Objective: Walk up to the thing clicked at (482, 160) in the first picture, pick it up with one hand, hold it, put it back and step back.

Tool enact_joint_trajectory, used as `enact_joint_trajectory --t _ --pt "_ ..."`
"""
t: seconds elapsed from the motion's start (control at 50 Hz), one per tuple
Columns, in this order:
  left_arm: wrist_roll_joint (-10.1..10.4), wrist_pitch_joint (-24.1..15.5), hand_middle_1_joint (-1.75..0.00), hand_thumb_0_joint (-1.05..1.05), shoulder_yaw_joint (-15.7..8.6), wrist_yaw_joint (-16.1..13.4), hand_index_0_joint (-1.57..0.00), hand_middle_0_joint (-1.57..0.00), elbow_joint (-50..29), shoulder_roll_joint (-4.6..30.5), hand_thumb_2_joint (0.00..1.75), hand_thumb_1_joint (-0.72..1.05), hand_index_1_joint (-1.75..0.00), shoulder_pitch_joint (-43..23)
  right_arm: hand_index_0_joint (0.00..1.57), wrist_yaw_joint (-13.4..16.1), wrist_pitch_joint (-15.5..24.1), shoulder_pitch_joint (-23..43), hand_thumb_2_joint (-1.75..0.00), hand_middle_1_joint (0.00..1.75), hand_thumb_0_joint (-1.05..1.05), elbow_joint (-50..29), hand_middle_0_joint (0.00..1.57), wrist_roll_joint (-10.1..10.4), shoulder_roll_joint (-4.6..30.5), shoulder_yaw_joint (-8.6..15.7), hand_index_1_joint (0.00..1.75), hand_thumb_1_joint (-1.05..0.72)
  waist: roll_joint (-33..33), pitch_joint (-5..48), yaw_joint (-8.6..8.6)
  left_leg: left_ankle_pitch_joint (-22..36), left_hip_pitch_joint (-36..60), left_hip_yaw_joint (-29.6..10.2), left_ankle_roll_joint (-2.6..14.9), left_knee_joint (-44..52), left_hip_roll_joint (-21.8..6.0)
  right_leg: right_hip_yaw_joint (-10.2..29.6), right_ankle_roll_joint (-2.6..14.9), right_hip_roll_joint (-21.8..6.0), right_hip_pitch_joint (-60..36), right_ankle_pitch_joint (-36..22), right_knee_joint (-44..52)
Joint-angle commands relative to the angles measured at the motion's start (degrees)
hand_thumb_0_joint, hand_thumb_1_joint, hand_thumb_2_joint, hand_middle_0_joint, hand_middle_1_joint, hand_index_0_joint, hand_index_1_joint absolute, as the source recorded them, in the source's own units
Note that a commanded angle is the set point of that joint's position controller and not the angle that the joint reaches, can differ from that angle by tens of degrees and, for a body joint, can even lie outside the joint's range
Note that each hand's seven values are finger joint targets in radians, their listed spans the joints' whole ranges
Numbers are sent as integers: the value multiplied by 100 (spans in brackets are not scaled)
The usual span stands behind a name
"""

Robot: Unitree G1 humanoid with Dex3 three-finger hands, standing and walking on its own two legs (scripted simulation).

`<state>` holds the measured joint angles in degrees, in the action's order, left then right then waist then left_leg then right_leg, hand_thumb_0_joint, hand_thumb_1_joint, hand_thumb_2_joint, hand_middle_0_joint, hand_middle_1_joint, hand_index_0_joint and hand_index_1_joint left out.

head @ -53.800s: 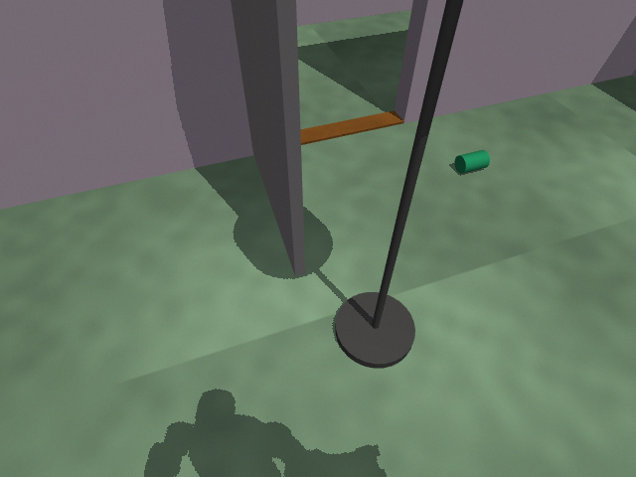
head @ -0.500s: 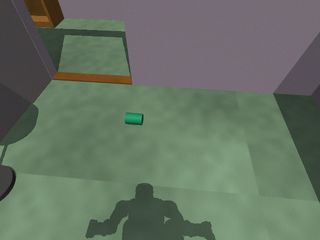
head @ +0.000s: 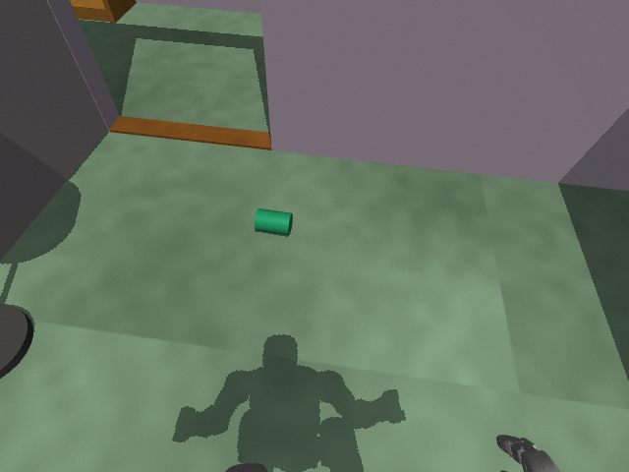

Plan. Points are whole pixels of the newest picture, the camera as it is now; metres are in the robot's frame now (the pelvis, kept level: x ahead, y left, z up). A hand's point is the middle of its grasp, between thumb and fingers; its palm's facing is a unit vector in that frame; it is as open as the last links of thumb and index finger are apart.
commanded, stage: step back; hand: left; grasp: from above
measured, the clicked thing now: (273, 221) +1.06 +0.18 -0.72
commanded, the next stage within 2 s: stand in 0.10 s
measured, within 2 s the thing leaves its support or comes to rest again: neither
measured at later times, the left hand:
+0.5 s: hand out of the picture +0.10 +0.24 -0.13, palm faces -0.04 -0.94 -0.33, open 7.4 cm
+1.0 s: hand out of the picture +0.10 +0.25 -0.14, palm faces -0.04 -0.94 -0.34, open 7.4 cm
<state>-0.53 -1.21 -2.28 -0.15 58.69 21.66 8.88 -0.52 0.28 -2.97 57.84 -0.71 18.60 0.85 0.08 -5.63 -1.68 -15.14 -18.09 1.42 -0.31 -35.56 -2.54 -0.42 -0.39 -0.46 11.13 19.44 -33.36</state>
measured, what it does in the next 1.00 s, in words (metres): stands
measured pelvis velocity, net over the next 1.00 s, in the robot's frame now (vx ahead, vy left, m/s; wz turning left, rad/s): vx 0.02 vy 0.00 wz -0.01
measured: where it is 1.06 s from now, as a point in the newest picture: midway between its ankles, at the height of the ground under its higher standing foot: outside the picture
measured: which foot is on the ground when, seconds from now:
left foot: down 0.00-1.00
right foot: down 0.00-1.00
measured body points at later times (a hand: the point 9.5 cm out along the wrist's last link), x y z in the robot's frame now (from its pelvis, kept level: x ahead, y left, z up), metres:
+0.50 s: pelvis +0.01 +0.00 +0.02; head +0.02 +0.00 +0.47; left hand +0.10 +0.29 -0.11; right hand +0.08 -0.31 -0.11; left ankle +0.04 +0.12 -0.73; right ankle -0.02 -0.13 -0.73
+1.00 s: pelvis +0.02 +0.00 +0.02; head +0.03 -0.01 +0.47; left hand +0.10 +0.30 -0.11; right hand +0.10 -0.30 -0.11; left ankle +0.04 +0.12 -0.73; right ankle -0.02 -0.13 -0.73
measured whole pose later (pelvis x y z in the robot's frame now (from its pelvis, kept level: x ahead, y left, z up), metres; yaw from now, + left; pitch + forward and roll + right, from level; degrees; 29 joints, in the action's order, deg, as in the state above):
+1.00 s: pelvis +0.02 +0.00 +0.02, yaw -1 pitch -2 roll +0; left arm -0.3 -0.9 -0.3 0.6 65.3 20.1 5.9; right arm -0.8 1.1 -4.2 66.3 -0.3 19.7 -0.4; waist 0.1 -2.9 0.5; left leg -7.8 -8.9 2.6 -0.9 -18.5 -1.9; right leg 0.3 -0.9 -0.9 3.0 13.0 -17.7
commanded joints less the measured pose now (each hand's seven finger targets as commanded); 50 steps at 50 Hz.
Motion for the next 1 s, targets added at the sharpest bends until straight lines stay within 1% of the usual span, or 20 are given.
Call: enact_joint_trajectory --t 0.0,0.04,0.06,0.08,0.14,0.18,0.26,0.32,0.38,0.48,0.5,0.56,0.62,0.66,0.74,0.78,0.88,0.9,0.92,0.98 --pt "-15 -174 -30 0 -228 -76 -20 -20 -242 1319 90 90 -30 -264 20 87 101 140 -90 30 0 -146 20 -1 1249 322 30 -90 66 820 227 692 912 -527 219 941 -467 897 406 -817 287 -1203 927" --pt "4 -155 -30 0 -191 -78 -20 -20 -149 1177 90 90 -30 -292 20 82 148 372 -90 30 0 -68 20 -7 1337 322 30 -90 188 809 122 1252 781 -587 299 1067 -599 516 261 -554 -72 -1645 820" --pt "1 -150 -30 0 -191 -78 -20 -20 -86 1158 90 90 -30 -272 20 80 157 405 -90 30 0 -16 20 5 1286 311 30 -90 70 801 95 1435 834 -567 305 1095 -608 502 258 -555 -144 -1738 859" --pt "54 -151 -30 0 -65 -43 -20 -20 24 971 90 90 -30 -236 20 57 184 197 -90 30 0 26 20 24 1313 258 30 -90 52 906 160 1793 1088 -674 328 1231 -584 527 173 -599 -240 -1806 1038" --pt "46 -157 -30 0 -38 -33 -20 -20 113 1026 90 90 -30 -313 20 48 229 295 -90 30 0 137 20 59 1272 240 30 -90 -47 960 170 2254 1523 -578 262 1272 -577 522 137 -653 -275 -2229 1243" --pt "45 -153 -30 0 -56 -40 -20 -20 131 1096 90 90 -30 -478 20 46 229 271 -90 30 0 215 20 44 1251 215 30 -90 -30 908 192 2183 1434 -549 217 1449 -563 514 115 -672 -412 -2129 1342" --pt "31 -134 -30 0 -25 -32 -20 -20 200 1079 90 90 -30 -565 20 37 196 419 -90 30 0 312 20 40 1205 200 30 -90 -123 757 145 1630 1404 -525 124 1696 -535 518 102 -702 -374 -1684 1686" --pt "18 -132 -30 0 -28 -26 -20 -20 251 1095 90 90 -30 -641 20 22 176 373 -90 30 0 385 20 37 1244 204 30 -90 -74 675 183 1051 1258 -500 104 1842 -499 562 103 -730 -420 -1208 1868" --pt "17 -129 -30 0 -31 -29 -20 -20 304 1099 90 90 -30 -646 20 18 185 356 -90 30 0 442 20 25 1254 209 30 -90 -35 640 171 942 1176 -517 78 1950 -492 543 113 -728 -441 -1051 1920" --pt "19 -127 -30 0 -22 -17 -20 -20 323 1103 90 90 -30 -653 20 26 201 271 -90 30 0 503 20 24 1281 193 30 -90 -31 655 180 1062 1211 -529 65 1991 -532 556 134 -740 -446 -1105 1927" --pt "17 -125 -30 0 -19 -9 -20 -20 329 1080 90 90 -30 -614 20 26 198 237 -90 30 0 517 20 25 1309 192 30 -90 48 681 181 903 1222 -522 61 2016 -513 550 124 -715 -377 -989 1963" --pt "4 -129 -30 0 -26 -20 -20 -20 312 1127 90 90 -30 -660 20 35 200 180 -90 30 0 514 20 22 1277 177 30 -90 -51 794 202 1258 1283 -511 79 1935 -545 546 130 -752 -475 -1356 1900" --pt "23 -107 -30 0 -20 -17 -20 -20 332 1108 90 90 -30 -626 20 42 183 122 -90 30 0 530 20 21 1287 163 30 -90 -62 689 212 1094 1252 -511 61 1975 -530 533 135 -718 -382 -1124 1931" --pt "29 -113 -30 0 -6 -7 -20 -20 334 1059 90 90 -30 -572 20 47 194 83 -90 30 0 541 20 31 1329 160 30 -90 38 782 209 1391 1386 -485 91 1895 -564 564 133 -746 -421 -1451 1901" --pt "28 -95 -30 0 -4 -16 -20 -20 341 1086 90 90 -30 -542 20 54 183 59 -90 30 0 540 20 25 1315 136 30 -90 -30 665 226 1225 1301 -496 60 1939 -544 535 119 -716 -328 -1282 1933" --pt "19 -87 -30 0 -9 -13 -20 -20 329 1080 90 90 -30 -529 20 67 190 66 -90 30 0 536 20 29 1347 144 30 -90 43 858 218 1438 1458 -489 91 1879 -587 537 131 -730 -418 -1485 1869" --pt "24 -99 -30 0 -10 -21 -20 -20 343 1100 90 90 -30 -465 20 69 197 46 -90 30 0 534 20 31 1348 135 30 -90 -31 934 210 1910 1544 -448 105 1781 -595 507 101 -747 -539 -1991 1807" --pt "36 -100 -30 0 3 -28 -20 -20 346 1081 90 90 -30 -480 20 63 189 39 -90 30 0 535 20 31 1308 111 30 -90 -65 781 225 1885 1407 -466 81 1830 -579 470 77 -728 -497 -1932 1827" --pt "22 -101 -30 0 -8 -35 -20 -20 339 1081 90 90 -30 -462 20 72 185 57 -90 30 0 521 20 37 1354 134 30 -90 -33 907 213 1867 1517 -440 120 1756 -601 489 81 -761 -560 -1992 1835" --pt "26 -86 -30 0 -11 -31 -20 -20 328 1082 90 90 -30 -506 20 81 175 59 -90 30 0 507 20 36 1326 119 30 -90 -18 850 231 1844 1497 -441 105 1810 -591 480 81 -748 -522 -1893 1855"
